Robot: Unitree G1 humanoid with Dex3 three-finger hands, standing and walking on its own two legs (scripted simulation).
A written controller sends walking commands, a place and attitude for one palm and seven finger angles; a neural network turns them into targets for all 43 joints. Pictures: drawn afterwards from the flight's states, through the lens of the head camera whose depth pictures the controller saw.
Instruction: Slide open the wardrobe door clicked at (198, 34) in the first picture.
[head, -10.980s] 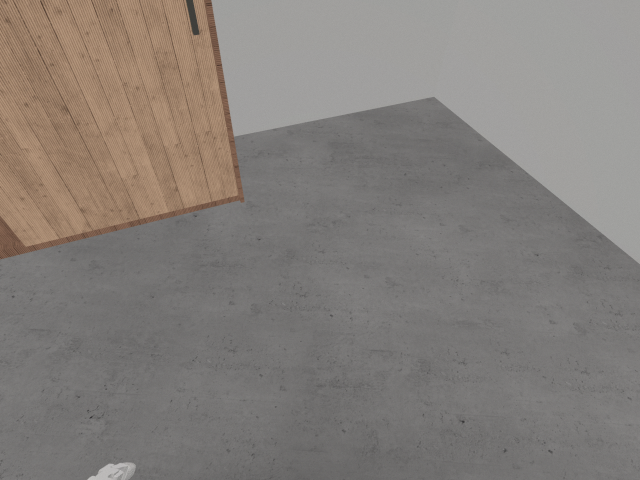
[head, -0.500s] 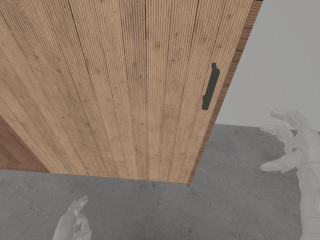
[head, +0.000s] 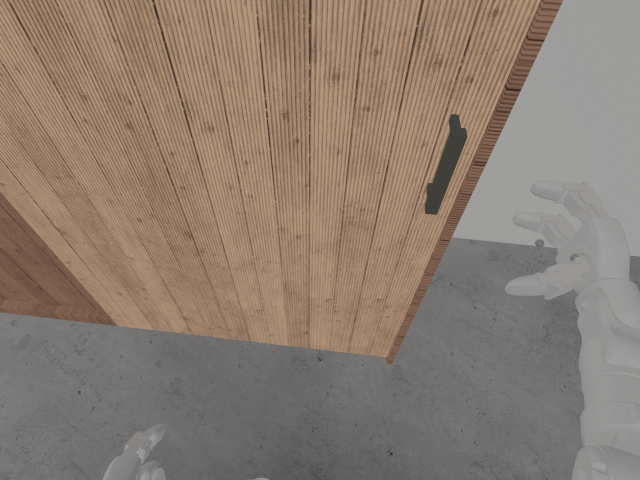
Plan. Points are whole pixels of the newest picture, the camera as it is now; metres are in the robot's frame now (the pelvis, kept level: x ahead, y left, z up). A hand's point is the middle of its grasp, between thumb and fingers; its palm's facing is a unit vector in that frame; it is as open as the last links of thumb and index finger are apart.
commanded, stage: move the hooked fingers beside the handle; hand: right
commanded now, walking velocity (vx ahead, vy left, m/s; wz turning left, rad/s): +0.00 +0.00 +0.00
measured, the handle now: (442, 166) +0.54 -0.12 +0.10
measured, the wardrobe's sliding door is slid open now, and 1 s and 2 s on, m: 0.00 0.00 0.00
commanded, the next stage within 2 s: feel for the door with the fingertips in 1.46 s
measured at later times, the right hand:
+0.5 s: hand (517, 210) +0.45 -0.21 +0.11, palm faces +0.01 +1.00 +0.01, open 14.0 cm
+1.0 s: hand (500, 200) +0.47 -0.19 +0.10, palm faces +0.03 +1.00 -0.01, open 14.0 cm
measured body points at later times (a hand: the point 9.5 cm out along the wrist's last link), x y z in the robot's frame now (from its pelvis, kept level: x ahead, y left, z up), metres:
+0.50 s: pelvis +0.00 -0.01 -0.01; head +0.06 -0.01 +0.44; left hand +0.06 +0.26 -0.12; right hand +0.44 -0.26 +0.11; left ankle +0.02 +0.11 -0.72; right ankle -0.01 -0.13 -0.72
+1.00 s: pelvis +0.00 -0.01 -0.01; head +0.07 -0.01 +0.43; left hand +0.01 +0.25 -0.13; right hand +0.47 -0.25 +0.10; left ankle +0.02 +0.11 -0.72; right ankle -0.01 -0.13 -0.72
